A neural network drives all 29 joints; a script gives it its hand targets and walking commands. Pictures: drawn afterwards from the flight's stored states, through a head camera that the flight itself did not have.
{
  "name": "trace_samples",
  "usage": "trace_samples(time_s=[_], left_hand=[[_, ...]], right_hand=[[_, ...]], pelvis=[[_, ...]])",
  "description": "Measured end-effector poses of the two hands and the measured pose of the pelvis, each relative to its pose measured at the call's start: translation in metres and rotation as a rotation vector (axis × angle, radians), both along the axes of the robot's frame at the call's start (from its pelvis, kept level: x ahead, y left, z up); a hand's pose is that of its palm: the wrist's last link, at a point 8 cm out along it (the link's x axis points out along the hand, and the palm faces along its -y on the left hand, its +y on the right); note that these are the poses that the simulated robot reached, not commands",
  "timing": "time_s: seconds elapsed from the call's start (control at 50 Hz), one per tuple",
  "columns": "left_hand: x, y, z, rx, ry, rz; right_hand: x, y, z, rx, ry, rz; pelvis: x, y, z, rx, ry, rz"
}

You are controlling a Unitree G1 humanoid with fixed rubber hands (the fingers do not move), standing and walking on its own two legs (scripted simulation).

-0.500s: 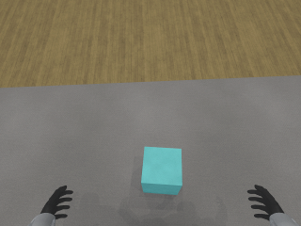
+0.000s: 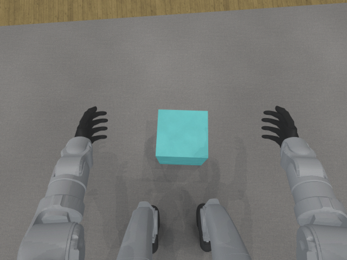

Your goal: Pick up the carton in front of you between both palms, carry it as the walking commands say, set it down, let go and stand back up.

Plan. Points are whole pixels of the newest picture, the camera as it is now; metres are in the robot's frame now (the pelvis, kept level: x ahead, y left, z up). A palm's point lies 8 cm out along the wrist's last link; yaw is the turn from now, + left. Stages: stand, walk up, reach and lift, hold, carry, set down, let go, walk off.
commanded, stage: reach and lift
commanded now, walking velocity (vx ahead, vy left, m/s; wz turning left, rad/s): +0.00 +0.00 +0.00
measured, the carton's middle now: (181, 140) +0.49 -0.03 -0.56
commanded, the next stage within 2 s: none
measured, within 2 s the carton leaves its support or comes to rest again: neither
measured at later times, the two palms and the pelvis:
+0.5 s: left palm (119, 98) +0.53 +0.16 -0.16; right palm (251, 103) +0.49 -0.22 -0.16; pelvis -0.01 +0.00 -0.05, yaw +0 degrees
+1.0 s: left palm (134, 129) +0.51 +0.17 -0.40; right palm (232, 132) +0.48 -0.22 -0.40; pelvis -0.05 +0.01 -0.25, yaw -1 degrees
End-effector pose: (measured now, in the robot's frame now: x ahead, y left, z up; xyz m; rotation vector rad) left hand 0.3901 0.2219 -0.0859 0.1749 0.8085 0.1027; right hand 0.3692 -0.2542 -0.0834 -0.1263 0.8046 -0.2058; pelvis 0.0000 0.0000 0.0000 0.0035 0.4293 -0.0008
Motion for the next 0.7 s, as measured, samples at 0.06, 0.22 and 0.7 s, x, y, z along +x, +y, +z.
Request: trace_samples(time_s=[0.06,0.22,0.7], left_hand=[[0.023,-0.009,-0.007,-0.017,-0.026,-0.001],[0.083,-0.035,-0.022,-0.067,-0.094,-0.009],[0.121,-0.058,-0.177,-0.095,-0.113,-0.001]], right_hand=[[0.021,0.006,-0.007,0.016,-0.029,-0.007],[0.076,0.023,-0.025,0.062,-0.102,-0.022],[0.113,0.038,-0.175,0.078,-0.116,-0.049]], pelvis=[[-0.013,0.000,-0.009,-0.001,0.049,0.001],[-0.034,0.001,-0.030,0.000,0.172,0.000],[-0.001,0.005,-0.111,-0.004,0.518,-0.002]])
